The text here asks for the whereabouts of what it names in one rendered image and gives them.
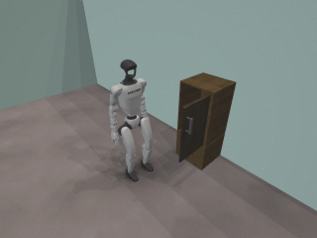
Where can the handle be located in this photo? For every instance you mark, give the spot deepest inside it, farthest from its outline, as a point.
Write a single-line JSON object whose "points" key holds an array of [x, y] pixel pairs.
{"points": [[190, 125]]}

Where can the robot right upper arm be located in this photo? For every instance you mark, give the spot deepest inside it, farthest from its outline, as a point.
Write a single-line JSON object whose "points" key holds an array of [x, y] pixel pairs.
{"points": [[115, 92]]}

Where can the cupboard door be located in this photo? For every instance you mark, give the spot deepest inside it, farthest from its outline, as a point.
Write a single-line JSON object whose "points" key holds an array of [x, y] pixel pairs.
{"points": [[198, 111]]}

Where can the right robot hand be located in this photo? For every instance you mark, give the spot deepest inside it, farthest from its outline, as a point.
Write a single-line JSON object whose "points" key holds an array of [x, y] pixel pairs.
{"points": [[115, 137]]}

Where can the robot left upper arm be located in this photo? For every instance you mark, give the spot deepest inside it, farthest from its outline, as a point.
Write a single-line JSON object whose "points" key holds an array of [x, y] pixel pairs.
{"points": [[143, 83]]}

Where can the right robot forearm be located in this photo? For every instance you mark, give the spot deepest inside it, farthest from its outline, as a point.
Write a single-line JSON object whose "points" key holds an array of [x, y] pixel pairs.
{"points": [[113, 120]]}

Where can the right robot foot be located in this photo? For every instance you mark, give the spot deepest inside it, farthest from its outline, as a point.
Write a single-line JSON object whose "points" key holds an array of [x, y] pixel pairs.
{"points": [[132, 176]]}

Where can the left robot shin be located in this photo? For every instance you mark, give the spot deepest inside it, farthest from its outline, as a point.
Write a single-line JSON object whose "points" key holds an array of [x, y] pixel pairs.
{"points": [[146, 155]]}

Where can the left robot forearm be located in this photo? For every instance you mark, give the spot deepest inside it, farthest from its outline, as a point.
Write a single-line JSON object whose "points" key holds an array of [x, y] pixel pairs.
{"points": [[143, 108]]}

